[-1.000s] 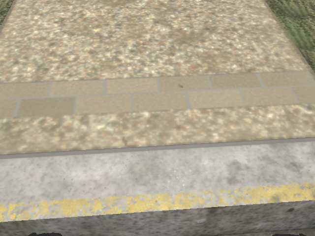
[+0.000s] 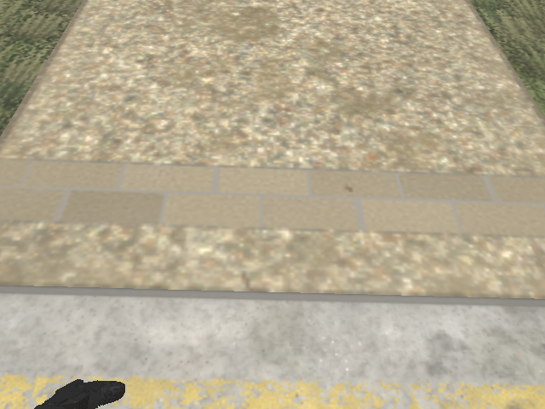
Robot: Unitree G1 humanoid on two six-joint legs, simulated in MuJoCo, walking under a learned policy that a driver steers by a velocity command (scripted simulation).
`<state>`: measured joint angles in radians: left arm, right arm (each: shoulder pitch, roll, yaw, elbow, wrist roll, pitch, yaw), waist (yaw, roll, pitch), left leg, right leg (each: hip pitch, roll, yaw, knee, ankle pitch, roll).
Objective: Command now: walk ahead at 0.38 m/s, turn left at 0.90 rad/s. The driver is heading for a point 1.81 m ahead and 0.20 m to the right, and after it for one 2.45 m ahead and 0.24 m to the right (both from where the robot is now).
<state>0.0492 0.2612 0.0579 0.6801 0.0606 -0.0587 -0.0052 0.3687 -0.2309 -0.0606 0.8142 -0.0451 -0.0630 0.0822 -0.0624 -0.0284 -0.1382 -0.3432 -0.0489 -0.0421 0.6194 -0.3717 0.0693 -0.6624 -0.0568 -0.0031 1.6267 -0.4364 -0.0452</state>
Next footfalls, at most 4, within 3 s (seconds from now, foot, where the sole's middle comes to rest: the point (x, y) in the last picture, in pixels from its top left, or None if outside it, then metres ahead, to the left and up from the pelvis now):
0.34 right None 0.29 -0.09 -0.56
0.70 left None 0.17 0.12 -0.57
1.16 right None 0.25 -0.21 -0.57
1.42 left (400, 292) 0.61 -0.27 -0.34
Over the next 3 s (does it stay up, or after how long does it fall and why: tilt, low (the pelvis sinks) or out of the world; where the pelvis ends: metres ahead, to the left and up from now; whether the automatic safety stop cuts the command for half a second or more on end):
stays up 1.25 -0.49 0.43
